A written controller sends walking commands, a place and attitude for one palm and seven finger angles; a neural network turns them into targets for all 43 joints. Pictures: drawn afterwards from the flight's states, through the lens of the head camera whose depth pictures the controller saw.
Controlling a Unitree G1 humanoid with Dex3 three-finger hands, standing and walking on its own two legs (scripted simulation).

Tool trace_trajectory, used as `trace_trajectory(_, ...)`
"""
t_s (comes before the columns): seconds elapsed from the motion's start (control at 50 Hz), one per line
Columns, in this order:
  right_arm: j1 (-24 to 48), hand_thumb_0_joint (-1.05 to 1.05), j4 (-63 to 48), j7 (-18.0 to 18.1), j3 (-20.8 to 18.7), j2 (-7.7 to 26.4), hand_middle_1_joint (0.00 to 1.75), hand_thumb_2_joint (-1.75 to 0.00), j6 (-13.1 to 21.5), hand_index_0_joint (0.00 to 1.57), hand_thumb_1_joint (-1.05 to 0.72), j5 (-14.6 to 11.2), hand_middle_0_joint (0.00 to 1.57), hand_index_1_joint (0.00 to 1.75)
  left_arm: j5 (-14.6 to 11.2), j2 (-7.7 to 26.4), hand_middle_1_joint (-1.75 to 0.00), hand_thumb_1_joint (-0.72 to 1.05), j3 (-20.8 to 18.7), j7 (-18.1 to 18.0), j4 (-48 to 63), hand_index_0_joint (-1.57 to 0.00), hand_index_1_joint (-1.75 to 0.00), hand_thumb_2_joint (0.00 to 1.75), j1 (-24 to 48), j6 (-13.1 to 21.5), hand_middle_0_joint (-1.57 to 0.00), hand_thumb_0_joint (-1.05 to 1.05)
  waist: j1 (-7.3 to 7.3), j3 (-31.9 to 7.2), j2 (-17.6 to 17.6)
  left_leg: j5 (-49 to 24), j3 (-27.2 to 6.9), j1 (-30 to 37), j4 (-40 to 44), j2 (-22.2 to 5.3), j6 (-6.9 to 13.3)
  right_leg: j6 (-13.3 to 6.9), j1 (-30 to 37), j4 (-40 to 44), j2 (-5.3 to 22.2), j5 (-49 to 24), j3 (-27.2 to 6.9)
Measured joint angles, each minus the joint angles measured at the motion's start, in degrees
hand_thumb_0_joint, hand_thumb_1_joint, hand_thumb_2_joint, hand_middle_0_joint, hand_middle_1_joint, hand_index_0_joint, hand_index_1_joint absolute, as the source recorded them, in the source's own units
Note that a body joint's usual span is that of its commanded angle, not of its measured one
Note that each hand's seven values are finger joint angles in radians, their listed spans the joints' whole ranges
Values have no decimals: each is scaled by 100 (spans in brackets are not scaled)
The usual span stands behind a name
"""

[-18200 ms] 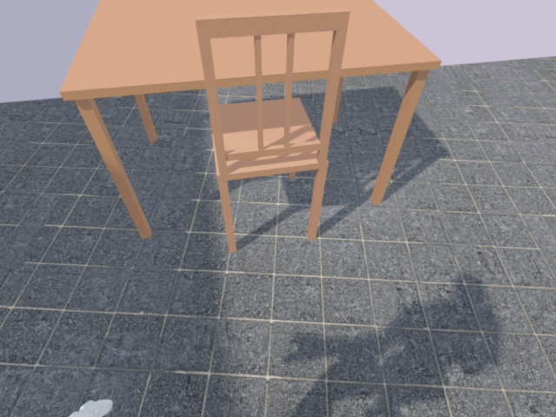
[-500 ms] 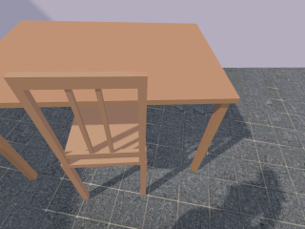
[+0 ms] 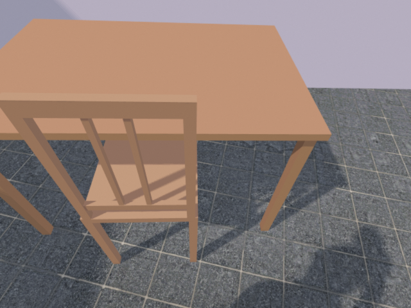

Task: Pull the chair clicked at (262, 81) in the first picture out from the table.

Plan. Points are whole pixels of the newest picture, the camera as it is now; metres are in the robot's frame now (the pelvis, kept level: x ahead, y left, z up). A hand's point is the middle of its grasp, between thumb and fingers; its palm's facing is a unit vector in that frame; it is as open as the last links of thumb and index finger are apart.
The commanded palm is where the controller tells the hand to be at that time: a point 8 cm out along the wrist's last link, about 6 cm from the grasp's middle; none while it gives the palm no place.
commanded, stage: shuffle to correct the standing spot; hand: left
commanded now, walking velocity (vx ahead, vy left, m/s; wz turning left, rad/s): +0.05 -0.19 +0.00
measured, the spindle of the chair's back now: (107, 168) +0.45 +0.28 -0.05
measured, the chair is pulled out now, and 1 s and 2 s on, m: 0.00 0.00 0.00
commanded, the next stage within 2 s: come to a stop and stand still in 0.54 s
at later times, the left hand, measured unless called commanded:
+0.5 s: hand out of the picture +0.03 +0.08 -0.19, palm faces +0.07 -0.99 -0.14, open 7.3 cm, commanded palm none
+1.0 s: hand out of the picture +0.09 +0.00 -0.18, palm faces +0.08 -0.97 -0.21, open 7.2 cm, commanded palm none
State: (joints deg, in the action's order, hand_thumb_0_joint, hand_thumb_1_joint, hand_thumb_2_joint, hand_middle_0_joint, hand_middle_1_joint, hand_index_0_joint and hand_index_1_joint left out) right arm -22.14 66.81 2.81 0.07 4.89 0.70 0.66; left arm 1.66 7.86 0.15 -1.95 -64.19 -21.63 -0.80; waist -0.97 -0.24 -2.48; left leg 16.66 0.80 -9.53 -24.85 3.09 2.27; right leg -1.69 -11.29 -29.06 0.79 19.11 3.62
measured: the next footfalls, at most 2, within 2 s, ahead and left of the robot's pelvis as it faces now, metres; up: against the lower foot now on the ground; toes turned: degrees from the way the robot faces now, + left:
right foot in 0.62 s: +0.10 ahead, -0.27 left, +0.00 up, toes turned +2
left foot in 0.84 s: +0.09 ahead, -0.06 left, +0.00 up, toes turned +5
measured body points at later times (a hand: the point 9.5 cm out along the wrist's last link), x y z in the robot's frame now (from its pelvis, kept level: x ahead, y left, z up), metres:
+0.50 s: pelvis +0.04 -0.08 +0.00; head +0.07 -0.06 +0.44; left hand +0.02 +0.13 -0.17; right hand +0.05 -0.31 -0.15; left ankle +0.01 +0.05 -0.74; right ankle +0.00 -0.20 -0.68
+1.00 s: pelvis +0.07 -0.18 +0.00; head +0.09 -0.18 +0.45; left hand +0.08 +0.05 -0.16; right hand +0.14 -0.41 -0.15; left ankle +0.05 -0.07 -0.74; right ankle +0.06 -0.27 -0.74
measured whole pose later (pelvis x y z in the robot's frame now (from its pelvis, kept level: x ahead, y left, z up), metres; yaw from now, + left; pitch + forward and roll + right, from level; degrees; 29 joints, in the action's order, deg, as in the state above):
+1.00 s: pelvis +0.07 -0.18 +0.00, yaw +2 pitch -1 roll +1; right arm -10.5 58.9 2.5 -1.0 8.5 -0.9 0.1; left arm 0.9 9.5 -0.8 -2.6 -59.5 -13.5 -1.2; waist 1.6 3.9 -1.3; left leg 16.1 4.5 -11.0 -27.9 -0.9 0.1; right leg -2.3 -12.0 -30.0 -0.8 17.2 2.3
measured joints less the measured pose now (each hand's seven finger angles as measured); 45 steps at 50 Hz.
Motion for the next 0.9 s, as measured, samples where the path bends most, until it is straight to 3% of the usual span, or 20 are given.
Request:
trace_trajectory(0.14, 89, 0, 13, 53, -50, 131, 30, -90, -40, 20, -91, -2, 20, 30, -31, -69, -30, 91, -60, -42, 116, -20, -30, 90, -20, 60, -19, 0, 35, 96, 211, 321, -198, -181, -482, -305, -207, -245, 139, 113, -309, 119, 237)
trace_trajectory(0.26, 402, 0, -41, 130, -85, 155, 30, -90, -111, 20, -91, -9, 20, 30, 7, -99, -30, 91, -79, -69, 184, -20, -30, 90, 7, -18, -19, 0, 100, 275, 101, 1030, 197, -680, -1682, -582, -72, -470, 386, 138, -558, 257, 496)
trace_trajectory(0.32, 596, 0, -133, 163, -97, 178, 30, -90, -62, 20, -91, 7, 20, 30, -2, -112, -30, 91, -73, -21, 202, -20, -30, 90, -33, -95, -20, 0, 154, 342, -38, 430, 414, -582, -1161, -566, -35, -514, 369, -157, -617, 423, 474)
trace_trajectory(0.4, 692, 0, -367, 163, -91, 141, 30, -90, 46, 20, -91, 82, 20, 30, 14, -46, -30, 91, -116, 53, 232, -20, -30, 90, 66, -299, -20, 0, 72, 292, -272, 381, 556, -441, -1003, -572, -181, -133, -582, -2294, -489, 930, 71)
trace_trajectory(0.46, 667, 0, -445, 129, -92, 164, 30, -90, 29, 20, -91, 100, 20, 30, 47, 41, -30, 91, -200, 125, 457, -20, -30, 90, 304, -345, -20, 1, 95, 297, -188, 233, 450, -396, -728, -646, -295, -15, -1140, -3045, -260, 748, -209)
trace_trajectory(0.56, 782, 0, -515, 17, -176, 300, 30, -90, -115, 20, -91, 144, 20, 30, 23, 259, -30, 92, -304, 184, 772, -20, -30, 90, 555, -289, -20, 1, 141, 386, 112, 149, 275, -422, -624, -913, -552, 169, -1098, -1780, 225, 474, -366)
trace_trajectory(0.62, 836, 0, -614, -48, -269, 402, 30, -90, -177, 20, -90, 127, 20, 30, 12, 433, -30, 92, -347, 197, 841, -20, -30, 90, 575, -193, -20, 1, 94, 425, 244, 390, 169, -594, -1047, -1110, -760, 219, -741, -643, 273, -197, -294)
trace_trajectory(0.64, 877, 0, -628, -60, -308, 469, 30, -90, -206, 20, -90, 111, 20, 30, 25, 439, -30, 92, -356, 180, 807, -20, -30, 90, 616, -169, -20, 1, 68, 469, 355, 518, 82, -687, -1283, -1200, -671, 252, -749, -719, 186, -182, -222)
trace_trajectory(0.7, 921, 0, -659, -39, -370, 639, 30, -90, -316, 20, -91, 61, 20, 30, 71, 394, -30, 92, -320, 130, 787, -20, -30, 90, 684, -152, -19, 1, 51, 488, 450, 1453, -80, -1090, -2491, -990, -408, 200, -671, -771, 100, 44, -67)
trace_trajectory(0.74, 942, 0, -664, -40, -361, 690, 30, -90, -313, 20, -91, 33, 20, 30, 59, 342, -30, 92, -292, 74, 758, -20, -29, 90, 663, -100, -19, 1, 108, 442, 368, 1535, 42, -1188, -2898, -770, -328, 134, -537, -552, 64, -18, -70)
trace_trajectory(0.8, 991, 0, -703, -63, -293, 682, 30, -90, -201, 19, -91, -38, 20, 30, 30, 255, -30, 92, -195, 13, 655, -20, -30, 90, 597, 10, -19, 1, 143, 372, 207, 1138, 277, -860, -1893, -477, -319, 46, -362, -289, 10, -128, -119)
trace_trajectory(0.84, 1004, 0, -754, -64, -244, 675, 29, -90, -91, 19, -91, -77, 19, 30, -32, 164, -30, 91, -129, 4, 606, -20, -30, 90, 575, 35, -19, 1, 139, 355, 236, 88, 320, -468, -720, -390, -286, 27, -305, -311, -102, -91, -92)
trace_trajectory(0.9, 1090, 0, -717, -46, -164, 491, 29, -90, -86, 19, -91, -62, 19, 30, -75, 150, -30, 93, -123, -62, 488, -20, -30, 90, 691, -33, -20, 1, 210, 417, 47, -56, 383, -233, -503, -357, -176, -14, -175, -337, -103, -33, -150)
